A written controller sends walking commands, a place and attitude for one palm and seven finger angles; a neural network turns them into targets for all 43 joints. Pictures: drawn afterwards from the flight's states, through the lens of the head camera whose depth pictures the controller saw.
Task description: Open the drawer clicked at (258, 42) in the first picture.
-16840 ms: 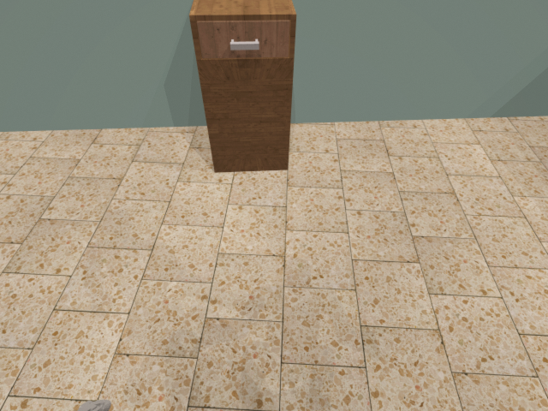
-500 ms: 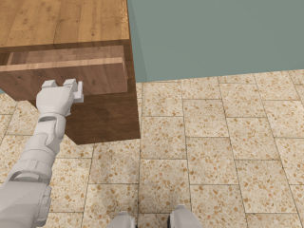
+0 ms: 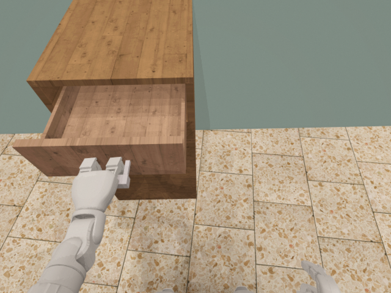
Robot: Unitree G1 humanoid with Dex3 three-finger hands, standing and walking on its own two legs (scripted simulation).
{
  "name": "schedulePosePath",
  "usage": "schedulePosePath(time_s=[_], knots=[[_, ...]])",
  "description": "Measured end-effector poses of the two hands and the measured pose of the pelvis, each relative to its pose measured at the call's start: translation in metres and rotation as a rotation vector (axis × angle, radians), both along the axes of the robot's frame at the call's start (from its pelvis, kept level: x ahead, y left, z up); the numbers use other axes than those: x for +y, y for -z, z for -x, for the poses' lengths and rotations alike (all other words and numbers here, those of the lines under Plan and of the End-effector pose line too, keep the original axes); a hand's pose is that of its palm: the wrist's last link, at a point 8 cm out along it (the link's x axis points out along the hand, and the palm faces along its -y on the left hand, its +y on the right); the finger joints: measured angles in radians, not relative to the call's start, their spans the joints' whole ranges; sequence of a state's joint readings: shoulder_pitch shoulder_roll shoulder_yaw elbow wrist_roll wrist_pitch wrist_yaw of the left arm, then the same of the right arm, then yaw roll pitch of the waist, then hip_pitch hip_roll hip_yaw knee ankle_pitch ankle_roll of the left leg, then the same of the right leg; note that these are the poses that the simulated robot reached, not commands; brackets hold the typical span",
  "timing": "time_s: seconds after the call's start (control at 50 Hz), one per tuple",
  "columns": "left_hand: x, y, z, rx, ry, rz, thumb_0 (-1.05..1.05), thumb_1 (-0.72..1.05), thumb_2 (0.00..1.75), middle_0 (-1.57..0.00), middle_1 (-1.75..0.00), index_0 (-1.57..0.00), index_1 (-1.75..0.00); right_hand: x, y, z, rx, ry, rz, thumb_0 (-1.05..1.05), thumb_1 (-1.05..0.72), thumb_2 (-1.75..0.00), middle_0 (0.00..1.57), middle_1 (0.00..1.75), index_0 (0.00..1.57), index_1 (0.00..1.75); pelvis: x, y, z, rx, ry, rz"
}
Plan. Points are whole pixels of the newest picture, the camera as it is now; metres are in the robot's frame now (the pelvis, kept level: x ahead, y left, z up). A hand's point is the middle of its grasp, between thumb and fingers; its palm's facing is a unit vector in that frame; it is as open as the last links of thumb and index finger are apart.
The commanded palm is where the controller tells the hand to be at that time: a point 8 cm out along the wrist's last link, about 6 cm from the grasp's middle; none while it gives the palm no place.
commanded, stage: pull the drawer open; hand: left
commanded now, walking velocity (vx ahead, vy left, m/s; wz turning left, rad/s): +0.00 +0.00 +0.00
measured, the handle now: (105, 173) +0.37 +0.23 -0.02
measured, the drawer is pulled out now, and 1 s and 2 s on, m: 0.18 0.30 0.30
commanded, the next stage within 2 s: open the thumb to release the handle in 1.00 s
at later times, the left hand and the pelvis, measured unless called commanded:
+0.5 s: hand (95, 248) +0.21 +0.22 -0.04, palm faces -0.05 -0.06 -1.00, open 5.5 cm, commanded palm +0.18 +0.23 +0.01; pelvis +0.00 -0.02 -0.01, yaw +0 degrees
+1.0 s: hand (93, 256) +0.20 +0.22 -0.04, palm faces -0.04 -0.06 -1.00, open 5.6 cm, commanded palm +0.16 +0.22 +0.01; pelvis +0.01 -0.02 -0.02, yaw -1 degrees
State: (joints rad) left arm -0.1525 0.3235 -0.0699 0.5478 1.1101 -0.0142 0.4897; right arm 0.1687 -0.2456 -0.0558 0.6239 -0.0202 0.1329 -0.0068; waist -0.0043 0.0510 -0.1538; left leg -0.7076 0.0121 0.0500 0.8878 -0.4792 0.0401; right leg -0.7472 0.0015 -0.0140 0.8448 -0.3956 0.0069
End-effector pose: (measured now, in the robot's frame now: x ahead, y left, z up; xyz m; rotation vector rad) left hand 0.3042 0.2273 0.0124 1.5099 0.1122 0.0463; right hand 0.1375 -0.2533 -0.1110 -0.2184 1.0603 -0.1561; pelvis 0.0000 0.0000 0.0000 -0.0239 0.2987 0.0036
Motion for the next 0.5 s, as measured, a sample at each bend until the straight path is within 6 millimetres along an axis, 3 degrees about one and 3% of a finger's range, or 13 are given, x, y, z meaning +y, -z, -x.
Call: schedulePosePath(time_s=[0.16,0.5], knots=[[-0.003,0.000,0.034,-0.004,-0.018,0.001,0.01,0.71,0.85,-0.32,-1.35,-0.42,-1.35,0.007,-0.007,-0.026,-0.077,-0.050,-0.012,0.01,-0.91,-0.90,0.20,0.30,0.20,0.30,-0.006,0.000,0.000,-0.025,-0.005,-0.005],[-0.008,-0.001,0.110,0.011,-0.052,0.000,0.00,0.71,0.84,-0.32,-1.35,-0.42,-1.35,0.000,-0.002,-0.034,-0.115,-0.085,-0.028,0.01,-0.91,-0.90,0.20,0.30,0.20,0.30,-0.018,0.006,-0.001,-0.044,0.004,-0.021]])
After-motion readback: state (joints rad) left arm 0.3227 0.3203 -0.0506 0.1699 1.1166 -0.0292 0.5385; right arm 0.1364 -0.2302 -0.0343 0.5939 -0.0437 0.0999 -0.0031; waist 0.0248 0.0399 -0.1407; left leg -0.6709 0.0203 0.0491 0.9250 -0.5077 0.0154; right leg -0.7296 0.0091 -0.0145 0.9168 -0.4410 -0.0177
